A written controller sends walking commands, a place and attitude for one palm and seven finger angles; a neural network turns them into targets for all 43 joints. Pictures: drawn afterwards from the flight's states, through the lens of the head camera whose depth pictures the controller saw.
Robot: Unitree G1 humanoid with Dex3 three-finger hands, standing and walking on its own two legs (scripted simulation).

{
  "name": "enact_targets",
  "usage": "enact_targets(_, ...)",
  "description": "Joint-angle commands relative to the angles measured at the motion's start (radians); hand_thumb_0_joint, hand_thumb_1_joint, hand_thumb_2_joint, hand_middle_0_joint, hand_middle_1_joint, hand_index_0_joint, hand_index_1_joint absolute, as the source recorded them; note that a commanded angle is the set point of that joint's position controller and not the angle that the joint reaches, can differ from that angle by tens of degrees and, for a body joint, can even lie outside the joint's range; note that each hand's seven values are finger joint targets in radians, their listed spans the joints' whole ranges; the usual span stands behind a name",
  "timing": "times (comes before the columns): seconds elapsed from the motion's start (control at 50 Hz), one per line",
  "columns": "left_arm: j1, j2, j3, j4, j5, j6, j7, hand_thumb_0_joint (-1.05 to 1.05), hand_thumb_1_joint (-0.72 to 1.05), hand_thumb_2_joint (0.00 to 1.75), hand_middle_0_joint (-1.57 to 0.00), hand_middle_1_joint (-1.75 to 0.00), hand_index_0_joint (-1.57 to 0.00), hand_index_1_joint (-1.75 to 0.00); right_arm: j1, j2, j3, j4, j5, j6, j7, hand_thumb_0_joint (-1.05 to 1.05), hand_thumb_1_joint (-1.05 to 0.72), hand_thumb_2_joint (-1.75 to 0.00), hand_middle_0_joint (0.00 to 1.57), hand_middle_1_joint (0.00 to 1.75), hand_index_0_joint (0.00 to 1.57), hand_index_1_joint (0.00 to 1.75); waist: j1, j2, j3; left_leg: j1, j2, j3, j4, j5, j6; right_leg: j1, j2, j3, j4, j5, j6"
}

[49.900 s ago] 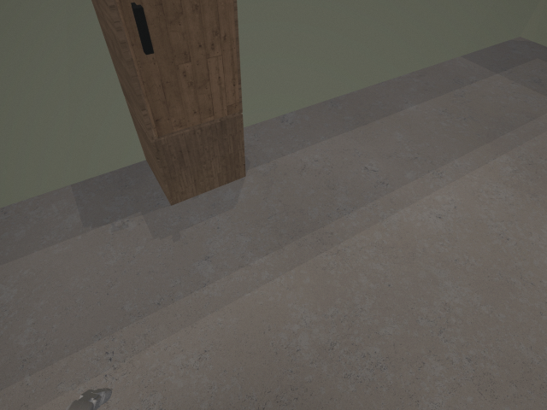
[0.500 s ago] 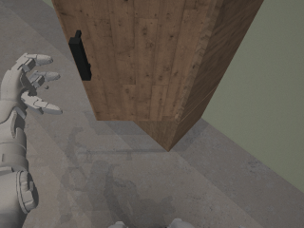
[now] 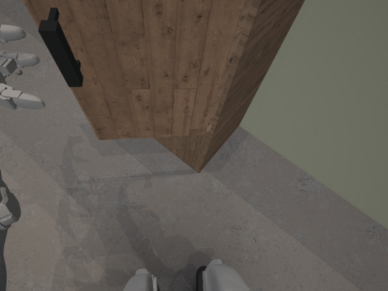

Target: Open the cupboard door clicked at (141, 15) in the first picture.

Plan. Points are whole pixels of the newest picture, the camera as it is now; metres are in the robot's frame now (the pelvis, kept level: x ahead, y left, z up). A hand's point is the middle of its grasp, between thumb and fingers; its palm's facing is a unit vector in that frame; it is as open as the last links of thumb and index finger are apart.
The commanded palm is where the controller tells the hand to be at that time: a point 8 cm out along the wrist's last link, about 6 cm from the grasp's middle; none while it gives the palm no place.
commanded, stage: move the hooked fingers beside the handle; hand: left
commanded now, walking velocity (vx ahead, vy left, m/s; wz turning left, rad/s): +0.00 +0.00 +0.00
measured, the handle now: (65, 49) +0.56 +0.21 +0.11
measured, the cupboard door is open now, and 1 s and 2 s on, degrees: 45 45 45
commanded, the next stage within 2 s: slide the fingers in behind the handle in 1.00 s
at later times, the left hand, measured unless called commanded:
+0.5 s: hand (8, 70) +0.51 +0.29 +0.11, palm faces +0.01 -1.00 +0.01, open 14.0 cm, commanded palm +0.49 +0.33 +0.10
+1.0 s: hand (19, 72) +0.51 +0.28 +0.10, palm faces +0.02 -1.00 +0.00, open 14.0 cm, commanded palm +0.49 +0.32 +0.10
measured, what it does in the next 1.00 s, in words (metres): stands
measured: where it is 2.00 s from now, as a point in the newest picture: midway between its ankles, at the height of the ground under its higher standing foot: outside the picture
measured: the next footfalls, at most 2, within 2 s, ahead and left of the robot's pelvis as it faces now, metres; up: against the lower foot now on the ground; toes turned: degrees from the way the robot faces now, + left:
none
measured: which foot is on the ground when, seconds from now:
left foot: down 0.00-1.00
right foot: down 0.00-1.00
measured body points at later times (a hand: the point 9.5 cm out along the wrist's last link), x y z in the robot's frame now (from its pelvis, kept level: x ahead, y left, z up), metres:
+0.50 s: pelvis +0.02 +0.01 +0.00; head +0.14 +0.05 +0.43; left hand +0.50 +0.34 +0.11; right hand +0.00 -0.26 -0.10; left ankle -0.01 +0.10 -0.70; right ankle +0.02 -0.13 -0.70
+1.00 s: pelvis +0.00 +0.01 -0.01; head +0.13 +0.04 +0.42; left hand +0.50 +0.33 +0.11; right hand -0.01 -0.26 -0.10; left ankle -0.01 +0.10 -0.70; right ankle +0.02 -0.13 -0.70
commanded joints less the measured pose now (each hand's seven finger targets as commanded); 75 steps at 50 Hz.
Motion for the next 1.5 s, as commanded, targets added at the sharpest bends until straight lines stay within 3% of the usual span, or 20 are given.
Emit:
enact_targets(0.0,-0.499,0.343,0.073,-0.228,-0.034,-0.093,0.004,0.0,-0.5,0.3,-0.3,-1.2,-0.3,-1.2,0.186,-0.191,-0.066,-0.032,-0.007,0.0,-0.014,0.0,-0.9,-0.9,0.2,0.3,0.2,0.3,-0.019,0.185,-0.502,0.33,-0.003,-0.061,-0.068,0.473,0.002,0.184,0.029,0.029,-0.046,0.311,-0.013)
enact_targets(0.18,-0.296,0.397,0.114,-0.216,0.005,-0.052,0.003,0.0,-0.5,0.3,-0.3,-1.2,-0.3,-1.2,0.197,-0.184,-0.066,-0.099,-0.012,0.042,0.005,0.0,-0.9,-0.9,0.2,0.3,0.2,0.3,0.043,0.197,-0.514,0.285,-0.008,-0.035,-0.065,0.551,0.005,0.253,0.033,0.024,-0.026,0.403,-0.019)
enact_targets(0.28,-0.355,0.393,0.145,-0.293,-0.045,-0.091,-0.016,0.0,-0.5,0.3,-0.3,-1.2,-0.3,-1.2,0.199,-0.19,-0.078,-0.093,-0.011,0.05,0.01,0.0,-0.9,-0.9,0.2,0.3,0.2,0.3,0.018,0.187,-0.517,0.335,0.002,-0.043,-0.061,0.574,0.007,0.234,0.046,0.019,-0.034,0.404,-0.019)
enact_targets(0.38,-0.316,0.272,0.067,-0.337,-0.052,-0.09,-0.026,0.0,-0.5,0.3,-0.3,-1.2,-0.3,-1.2,0.196,-0.178,-0.082,-0.068,-0.012,0.054,0.019,0.0,-0.9,-0.9,0.2,0.3,0.2,0.3,0.022,0.301,-0.516,0.485,0.016,-0.066,-0.053,0.716,-0.02,0.125,0.05,0.002,-0.044,0.358,-0.023)
enact_targets(0.44,-0.3,0.235,0.043,-0.248,-0.061,-0.048,-0.03,0.0,-0.5,0.3,-0.3,-1.2,-0.3,-1.2,0.192,-0.18,-0.079,-0.059,-0.01,0.058,0.018,0.0,-0.9,-0.9,0.2,0.3,0.2,0.3,0.002,0.169,-0.433,0.384,0.011,-0.062,-0.066,0.605,-0.003,0.145,0.047,-0.003,-0.054,0.346,-0.014)
enact_targets(0.48,-0.315,0.197,0.013,-0.24,-0.064,-0.034,-0.029,0.0,-0.5,0.3,-0.3,-1.2,-0.3,-1.2,0.184,-0.178,-0.076,-0.066,-0.007,0.056,0.015,0.0,-0.9,-0.9,0.2,0.3,0.2,0.3,-0.001,0.198,-0.409,0.376,0.006,-0.059,-0.071,0.591,-0.003,0.13,0.043,-0.003,-0.05,0.339,-0.02)
enact_targets(0.5,-0.325,0.247,0.042,-0.245,-0.051,-0.037,-0.019,0.0,-0.5,0.3,-0.3,-1.2,-0.3,-1.2,0.183,-0.181,-0.075,-0.064,-0.01,0.057,0.014,0.0,-0.9,-0.9,0.2,0.3,0.2,0.3,0.012,0.214,-0.414,0.378,0.007,-0.064,-0.071,0.6,-0.008,0.131,0.041,-0.002,-0.048,0.336,-0.02)
enact_targets(0.6,-0.367,0.279,0.073,-0.344,-0.042,-0.103,0.025,0.0,-0.5,0.3,-0.3,-1.2,-0.3,-1.2,0.172,-0.176,-0.078,-0.077,-0.015,0.052,0.019,0.0,-0.9,-0.9,0.2,0.3,0.2,0.3,0.016,0.224,-0.5,0.431,0.01,-0.071,-0.054,0.651,-0.023,0.145,0.044,0.003,-0.029,0.349,-0.02)
enact_targets(0.66,-0.389,0.274,0.064,-0.287,-0.038,-0.109,0.032,0.0,-0.5,0.3,-0.3,-1.2,-0.3,-1.2,0.153,-0.176,-0.072,-0.074,-0.01,0.047,0.016,0.0,-0.9,-0.9,0.2,0.3,0.2,0.3,0.004,0.194,-0.438,0.367,0.005,-0.068,-0.062,0.539,-0.014,0.144,0.042,0.004,-0.034,0.304,-0.018)
enact_targets(0.72,-0.433,0.26,0.029,-0.266,-0.018,-0.097,0.034,0.0,-0.5,0.3,-0.3,-1.2,-0.3,-1.2,0.151,-0.176,-0.067,-0.067,-0.009,0.044,0.011,0.0,-0.9,-0.9,0.2,0.3,0.2,0.3,-0.003,0.261,-0.44,0.393,0.004,-0.076,-0.065,0.513,-0.022,0.1,0.037,0.002,-0.035,0.262,-0.021)
enact_targets(0.82,-0.398,0.279,0.044,-0.224,-0.024,-0.075,0.024,0.0,-0.5,0.3,-0.3,-1.2,-0.3,-1.2,0.163,-0.184,-0.063,-0.071,-0.01,0.041,0.005,0.0,-0.9,-0.9,0.2,0.3,0.2,0.3,-0.003,0.173,-0.474,0.341,0.001,-0.069,-0.062,0.479,-0.007,0.154,0.037,0.006,-0.033,0.286,-0.017)
enact_targets(0.88,-0.421,0.258,0.02,-0.186,-0.028,-0.068,0.015,0.0,-0.5,0.3,-0.3,-1.2,-0.3,-1.2,0.161,-0.182,-0.055,-0.074,-0.008,0.038,0.001,0.0,-0.9,-0.9,0.2,0.3,0.2,0.3,-0.018,0.16,-0.41,0.277,-0.005,-0.061,-0.068,0.41,0.002,0.15,0.036,0.009,-0.038,0.262,-0.019)
enact_targets(0.94,-0.439,0.336,0.054,-0.167,-0.01,-0.067,0.019,0.0,-0.5,0.3,-0.3,-1.2,-0.3,-1.2,0.167,-0.19,-0.053,-0.074,-0.006,0.037,-0.004,0.0,-0.9,-0.9,0.2,0.3,0.2,0.3,-0.022,0.138,-0.399,0.211,-0.007,-0.052,-0.065,0.341,0.012,0.17,0.033,0.025,-0.044,0.239,-0.012)
enact_targets(1.0,-0.452,0.369,0.08,-0.256,-0.006,-0.102,0.018,0.0,-0.5,0.3,-0.3,-1.2,-0.3,-1.2,0.182,-0.186,-0.058,-0.076,-0.013,0.034,0.0,0.0,-0.9,-0.9,0.2,0.3,0.2,0.3,0.004,0.236,-0.528,0.316,-0.004,-0.06,-0.056,0.445,-0.002,0.179,0.037,0.021,-0.026,0.284,-0.019)
enact_targets(1.04,-0.399,0.348,0.082,-0.266,-0.016,-0.11,0.011,0.0,-0.5,0.3,-0.3,-1.2,-0.3,-1.2,0.182,-0.184,-0.062,-0.078,-0.015,0.038,0.005,0.0,-0.9,-0.9,0.2,0.3,0.2,0.3,0.013,0.25,-0.551,0.353,-0.001,-0.058,-0.049,0.492,-0.007,0.177,0.041,0.018,-0.025,0.304,-0.02)
enact_targets(1.14,-0.354,0.319,0.074,-0.198,-0.041,-0.06,-0.011,0.0,-0.5,0.3,-0.3,-1.2,-0.3,-1.2,0.184,-0.186,-0.063,-0.076,-0.007,0.046,0.005,0.0,-0.9,-0.9,0.2,0.3,0.2,0.3,0.006,0.159,-0.455,0.255,-0.004,-0.044,-0.064,0.411,0.011,0.203,0.042,0.018,-0.045,0.298,-0.014)
enact_targets(1.2,-0.37,0.314,0.053,-0.206,-0.027,-0.045,-0.003,0.0,-0.5,0.3,-0.3,-1.2,-0.3,-1.2,0.182,-0.185,-0.06,-0.079,-0.006,0.046,0.003,0.0,-0.9,-0.9,0.2,0.3,0.2,0.3,0.002,0.191,-0.423,0.251,-0.007,-0.042,-0.072,0.395,0.011,0.179,0.04,0.018,-0.05,0.282,-0.015)
enact_targets(1.3,-0.428,0.294,0.054,-0.317,-0.03,-0.097,0.032,0.0,-0.5,0.3,-0.3,-1.2,-0.3,-1.2,0.19,-0.181,-0.069,-0.07,-0.016,0.042,0.007,0.0,-0.9,-0.9,0.2,0.3,0.2,0.3,-0.002,0.23,-0.502,0.362,0.004,-0.063,-0.062,0.479,-0.003,0.146,0.046,0.009,-0.038,0.288,-0.019)
enact_targets(1.36,-0.399,0.214,0.026,-0.315,-0.051,-0.104,0.036,0.0,-0.5,0.3,-0.3,-1.2,-0.3,-1.2,0.187,-0.175,-0.074,-0.062,-0.018,0.037,0.017,0.0,-0.9,-0.9,0.2,0.3,0.2,0.3,-0.001,0.241,-0.516,0.401,0.006,-0.064,-0.054,0.526,-0.01,0.137,0.047,0.005,-0.038,0.302,-0.02)
enact_targets(1.48,-0.337,0.222,0.037,-0.259,-0.036,-0.059,0.059,0.0,-0.5,0.3,-0.3,-1.2,-0.3,-1.2,0.175,-0.173,-0.068,-0.08,-0.013,0.045,0.019,0.0,-0.9,-0.9,0.2,0.3,0.2,0.3,0.014,0.174,-0.444,0.3,-0.005,-0.044,-0.067,0.494,0.005,0.198,0.04,0.009,-0.036,0.347,-0.019)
